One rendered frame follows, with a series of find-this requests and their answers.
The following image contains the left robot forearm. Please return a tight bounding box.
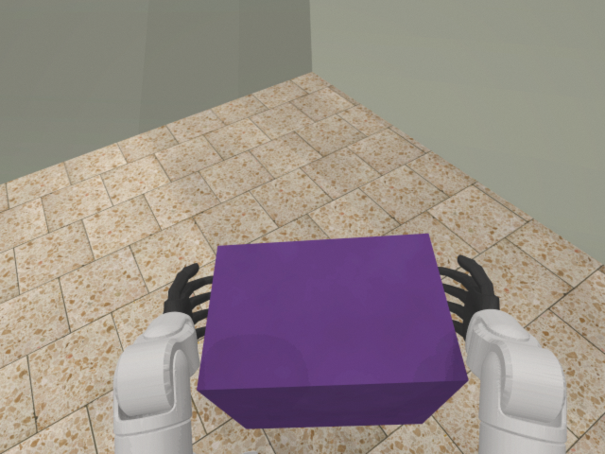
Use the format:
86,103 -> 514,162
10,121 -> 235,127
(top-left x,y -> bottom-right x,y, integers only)
113,312 -> 200,454

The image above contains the right robot hand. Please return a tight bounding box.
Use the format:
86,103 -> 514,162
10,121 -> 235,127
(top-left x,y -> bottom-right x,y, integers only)
438,255 -> 500,340

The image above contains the left robot hand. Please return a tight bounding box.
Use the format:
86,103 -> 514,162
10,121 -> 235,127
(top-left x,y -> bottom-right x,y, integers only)
163,263 -> 214,339

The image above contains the carton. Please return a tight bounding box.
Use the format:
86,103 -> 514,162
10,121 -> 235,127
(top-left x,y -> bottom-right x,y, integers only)
197,234 -> 469,429

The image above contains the right robot forearm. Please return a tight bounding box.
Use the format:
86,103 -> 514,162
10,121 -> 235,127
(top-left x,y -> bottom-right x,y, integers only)
465,309 -> 567,454

